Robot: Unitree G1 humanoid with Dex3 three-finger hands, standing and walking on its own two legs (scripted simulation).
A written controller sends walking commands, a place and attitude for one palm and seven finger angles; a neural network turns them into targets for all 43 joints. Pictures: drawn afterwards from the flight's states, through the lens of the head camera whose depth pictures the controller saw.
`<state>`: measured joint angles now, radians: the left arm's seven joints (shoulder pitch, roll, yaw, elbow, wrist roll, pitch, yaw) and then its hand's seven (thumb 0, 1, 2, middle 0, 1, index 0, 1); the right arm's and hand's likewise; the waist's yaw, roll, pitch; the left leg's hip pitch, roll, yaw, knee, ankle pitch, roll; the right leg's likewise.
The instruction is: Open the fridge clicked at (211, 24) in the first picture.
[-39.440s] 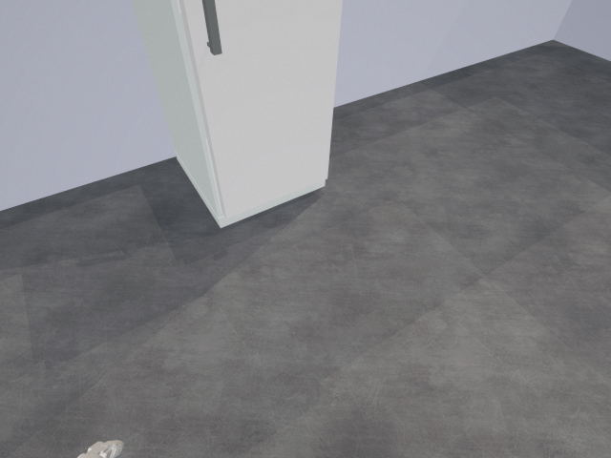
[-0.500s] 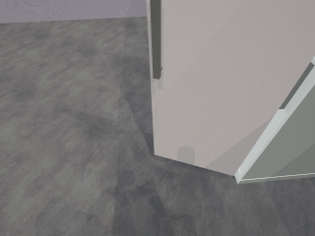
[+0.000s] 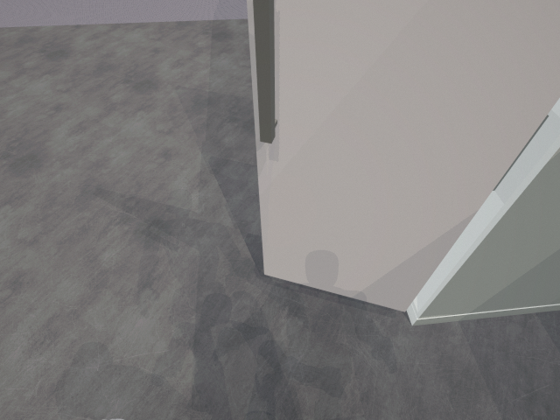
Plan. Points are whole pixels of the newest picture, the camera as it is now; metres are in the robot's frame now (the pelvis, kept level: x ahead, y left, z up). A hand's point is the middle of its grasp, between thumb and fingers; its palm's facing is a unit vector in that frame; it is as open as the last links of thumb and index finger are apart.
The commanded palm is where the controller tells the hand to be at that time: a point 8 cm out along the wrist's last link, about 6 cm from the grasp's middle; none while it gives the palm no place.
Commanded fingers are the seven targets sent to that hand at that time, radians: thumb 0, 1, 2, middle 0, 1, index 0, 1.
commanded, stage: look to check the result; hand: left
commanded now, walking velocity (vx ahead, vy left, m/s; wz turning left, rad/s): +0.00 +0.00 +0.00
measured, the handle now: (269, 65) +0.66 +0.05 +0.17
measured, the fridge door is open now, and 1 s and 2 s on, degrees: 68 68 68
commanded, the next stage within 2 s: stand and wait in 0.38 s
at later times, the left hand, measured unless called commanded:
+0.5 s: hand out of the picture +0.10 +0.23 -0.16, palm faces -0.04 -0.94 -0.33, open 7.4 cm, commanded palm none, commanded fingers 0.00 0.90 0.90 -0.20 -0.30 -0.20 -0.30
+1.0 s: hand out of the picture +0.10 +0.23 -0.16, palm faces -0.06 -0.94 -0.34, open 7.4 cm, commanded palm none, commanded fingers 0.00 0.90 0.90 -0.20 -0.30 -0.20 -0.30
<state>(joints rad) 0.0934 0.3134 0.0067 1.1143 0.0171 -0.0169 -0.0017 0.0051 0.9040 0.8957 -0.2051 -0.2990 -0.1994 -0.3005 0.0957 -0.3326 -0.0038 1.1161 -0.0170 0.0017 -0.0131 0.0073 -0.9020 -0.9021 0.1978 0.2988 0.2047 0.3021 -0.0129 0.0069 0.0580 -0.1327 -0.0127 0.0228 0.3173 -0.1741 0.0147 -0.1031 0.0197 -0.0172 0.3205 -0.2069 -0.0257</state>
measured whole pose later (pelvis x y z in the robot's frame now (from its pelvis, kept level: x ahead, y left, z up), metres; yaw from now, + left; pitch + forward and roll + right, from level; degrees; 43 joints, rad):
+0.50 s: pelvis +0.01 -0.01 +0.00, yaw -1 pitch -1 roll +0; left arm 0.09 0.31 0.01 1.12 0.01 -0.02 0.00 0.01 0.90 0.90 -0.20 -0.30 -0.20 -0.30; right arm 0.09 -0.33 0.00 1.12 -0.02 0.00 -0.02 0.01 -0.90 -0.90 0.20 0.30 0.21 0.30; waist -0.01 0.01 0.05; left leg -0.10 0.00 0.03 0.30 -0.19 0.00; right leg -0.07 0.04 -0.01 0.30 -0.21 -0.04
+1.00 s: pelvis +0.01 -0.01 +0.00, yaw -1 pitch -1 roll +0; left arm 0.10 0.33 0.01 1.12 0.01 -0.02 0.00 0.01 0.90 0.90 -0.20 -0.30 -0.20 -0.30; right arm 0.11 -0.33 0.00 1.13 -0.01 0.00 -0.02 0.01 -0.90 -0.90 0.20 0.30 0.21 0.30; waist -0.02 0.01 0.05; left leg -0.09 0.01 0.04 0.29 -0.18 0.00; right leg -0.06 0.04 0.00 0.28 -0.20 -0.04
